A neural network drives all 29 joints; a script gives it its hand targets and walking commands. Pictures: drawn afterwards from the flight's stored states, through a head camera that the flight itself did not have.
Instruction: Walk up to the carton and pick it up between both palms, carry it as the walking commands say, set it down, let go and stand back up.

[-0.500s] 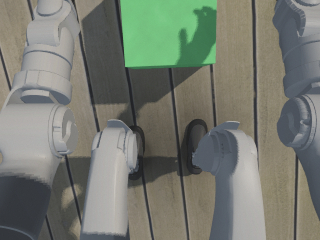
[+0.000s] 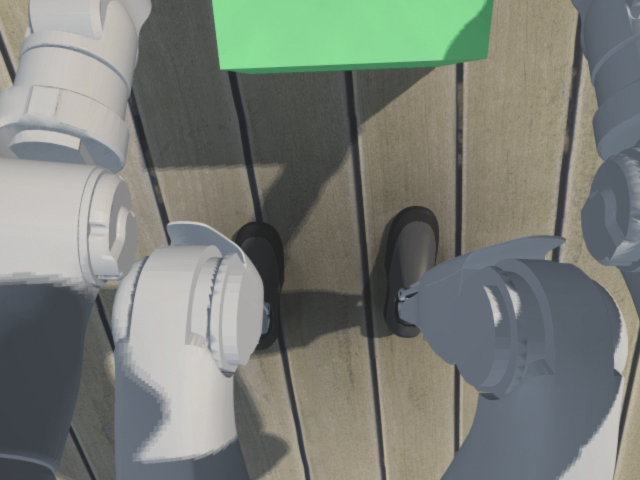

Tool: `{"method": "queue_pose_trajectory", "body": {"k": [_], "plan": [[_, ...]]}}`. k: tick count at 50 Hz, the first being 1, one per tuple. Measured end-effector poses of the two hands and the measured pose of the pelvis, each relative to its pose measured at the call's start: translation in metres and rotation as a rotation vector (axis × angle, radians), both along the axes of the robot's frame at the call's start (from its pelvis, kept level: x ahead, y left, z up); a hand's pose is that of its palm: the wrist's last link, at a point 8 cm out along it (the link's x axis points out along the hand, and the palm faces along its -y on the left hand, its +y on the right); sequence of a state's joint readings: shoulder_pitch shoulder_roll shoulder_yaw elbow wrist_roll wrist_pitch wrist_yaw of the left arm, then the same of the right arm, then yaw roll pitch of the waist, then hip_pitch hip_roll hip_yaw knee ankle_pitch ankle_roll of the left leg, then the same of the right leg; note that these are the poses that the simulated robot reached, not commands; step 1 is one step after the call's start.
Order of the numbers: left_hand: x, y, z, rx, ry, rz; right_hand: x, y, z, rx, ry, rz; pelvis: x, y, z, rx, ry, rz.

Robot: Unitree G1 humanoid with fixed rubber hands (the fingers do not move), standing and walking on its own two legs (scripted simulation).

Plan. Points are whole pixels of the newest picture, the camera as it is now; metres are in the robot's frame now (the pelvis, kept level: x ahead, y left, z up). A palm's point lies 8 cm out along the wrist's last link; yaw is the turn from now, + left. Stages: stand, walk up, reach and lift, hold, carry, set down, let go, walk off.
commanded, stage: reach and lift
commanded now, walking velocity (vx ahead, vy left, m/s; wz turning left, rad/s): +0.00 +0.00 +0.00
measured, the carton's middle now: out of the picture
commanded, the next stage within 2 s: none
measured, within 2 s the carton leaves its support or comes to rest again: leaves its support in 1.76 s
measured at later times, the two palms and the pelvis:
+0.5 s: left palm out of the picture +0.55 +0.17 -0.20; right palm out of the picture +0.56 -0.20 -0.19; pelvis +0.00 +0.00 -0.01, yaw +0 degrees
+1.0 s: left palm out of the picture +0.56 +0.15 -0.20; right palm out of the picture +0.57 -0.18 -0.20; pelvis +0.00 +0.00 +0.00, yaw +0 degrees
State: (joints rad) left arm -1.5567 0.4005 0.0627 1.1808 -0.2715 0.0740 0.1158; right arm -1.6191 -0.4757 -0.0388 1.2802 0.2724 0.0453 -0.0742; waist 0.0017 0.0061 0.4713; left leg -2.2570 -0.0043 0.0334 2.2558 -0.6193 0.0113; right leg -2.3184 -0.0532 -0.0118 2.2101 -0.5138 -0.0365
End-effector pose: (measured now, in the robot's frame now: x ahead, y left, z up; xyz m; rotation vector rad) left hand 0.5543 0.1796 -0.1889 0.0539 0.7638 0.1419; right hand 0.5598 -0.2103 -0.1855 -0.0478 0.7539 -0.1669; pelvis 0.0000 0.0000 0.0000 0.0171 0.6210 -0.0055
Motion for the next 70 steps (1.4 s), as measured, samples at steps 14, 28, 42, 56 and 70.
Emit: {"method": "queue_pose_trajectory", "body": {"k": [14,28,42,56,70], "plan": [[0.006,-0.003,-0.007,0.005,-0.012,-0.015,0.003,-0.004,-0.007,-0.006,-0.008,-0.005,0.001,0.002,-0.012,-0.006,-0.046,0.002],[0.001,-0.013,-0.008,-0.008,-0.001,-0.032,0.002,0.011,-0.008,0.013,0.004,0.014,-0.002,0.002,-0.009,-0.006,-0.043,0.001],[0.003,-0.026,-0.008,-0.012,-0.003,-0.049,0.005,0.036,-0.012,0.029,0.002,0.059,-0.001,0.002,-0.006,-0.006,-0.035,0.003],[0.004,-0.026,-0.008,-0.022,0.004,-0.051,0.007,0.035,-0.011,0.024,0.014,0.074,0.0,0.002,-0.009,-0.003,-0.043,0.007],[0.006,-0.022,-0.01,-0.07,0.014,-0.085,0.01,0.031,-0.012,0.063,0.034,0.116,0.005,0.0,-0.018,-0.003,-0.063,0.008]]}}
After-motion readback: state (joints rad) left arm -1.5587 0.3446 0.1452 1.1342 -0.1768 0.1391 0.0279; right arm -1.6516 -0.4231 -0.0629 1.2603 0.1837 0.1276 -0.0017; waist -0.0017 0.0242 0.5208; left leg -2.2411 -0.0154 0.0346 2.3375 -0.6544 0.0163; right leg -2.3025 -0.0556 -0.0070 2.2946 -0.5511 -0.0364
